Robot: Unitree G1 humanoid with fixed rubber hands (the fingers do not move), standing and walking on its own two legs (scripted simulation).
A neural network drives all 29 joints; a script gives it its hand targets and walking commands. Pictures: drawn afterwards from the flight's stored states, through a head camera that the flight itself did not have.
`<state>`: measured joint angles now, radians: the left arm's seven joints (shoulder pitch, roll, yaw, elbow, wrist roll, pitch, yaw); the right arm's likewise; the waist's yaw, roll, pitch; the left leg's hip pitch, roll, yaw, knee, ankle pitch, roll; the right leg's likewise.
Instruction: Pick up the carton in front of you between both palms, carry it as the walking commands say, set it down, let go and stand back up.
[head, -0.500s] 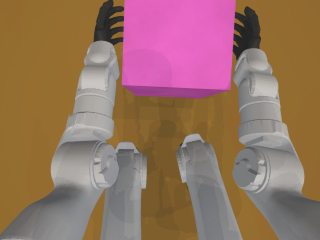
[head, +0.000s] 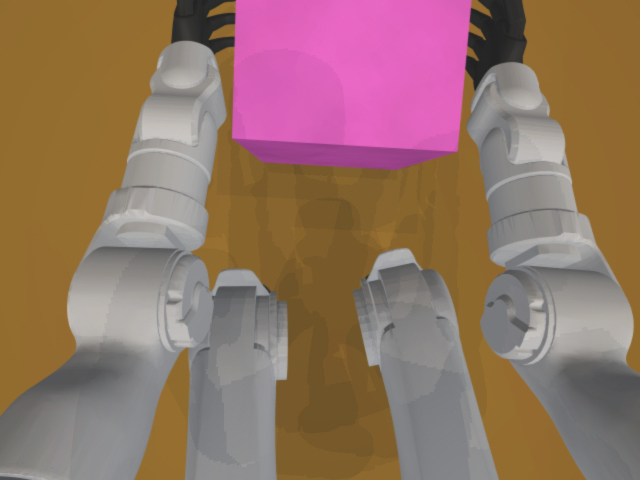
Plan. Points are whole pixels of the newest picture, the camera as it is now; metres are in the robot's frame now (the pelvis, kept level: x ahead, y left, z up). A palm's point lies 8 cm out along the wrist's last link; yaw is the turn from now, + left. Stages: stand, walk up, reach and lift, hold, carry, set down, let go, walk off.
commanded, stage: set down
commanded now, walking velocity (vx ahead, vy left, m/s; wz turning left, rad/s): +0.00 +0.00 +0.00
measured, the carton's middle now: (340, 75) +0.52 -0.06 -0.24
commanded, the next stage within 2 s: none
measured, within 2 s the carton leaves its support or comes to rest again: rests again in 0.90 s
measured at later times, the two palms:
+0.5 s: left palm (195, 55) +0.54 +0.10 -0.17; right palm (490, 80) +0.49 -0.20 -0.16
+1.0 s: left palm (179, 73) +0.53 +0.13 -0.20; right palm (493, 93) +0.48 -0.22 -0.20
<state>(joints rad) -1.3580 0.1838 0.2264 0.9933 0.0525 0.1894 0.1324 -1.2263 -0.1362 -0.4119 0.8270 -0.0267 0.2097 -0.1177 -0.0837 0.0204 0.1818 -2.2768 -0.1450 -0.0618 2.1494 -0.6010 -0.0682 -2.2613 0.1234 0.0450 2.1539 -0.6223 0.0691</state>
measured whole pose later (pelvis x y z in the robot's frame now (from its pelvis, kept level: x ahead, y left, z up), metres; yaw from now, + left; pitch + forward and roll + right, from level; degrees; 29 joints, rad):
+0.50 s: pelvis -0.01 +0.01 -0.01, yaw -1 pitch +37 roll -2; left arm -1.44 0.21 0.28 1.10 0.11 0.16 0.07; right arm -1.29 -0.16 -0.47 0.92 -0.12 0.19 -0.02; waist -0.09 0.03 0.28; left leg -2.26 -0.13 -0.04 2.19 -0.58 -0.04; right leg -2.23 0.10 0.04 2.18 -0.60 0.08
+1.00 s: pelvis -0.01 +0.01 -0.01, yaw -1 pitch +36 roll -2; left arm -1.45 0.32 0.16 1.18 0.00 0.07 0.08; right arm -1.35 -0.26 -0.39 1.11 -0.01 0.05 -0.04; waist -0.08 0.00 0.38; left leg -2.24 -0.09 -0.03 2.21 -0.60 -0.03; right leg -2.22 0.07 0.02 2.20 -0.60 0.06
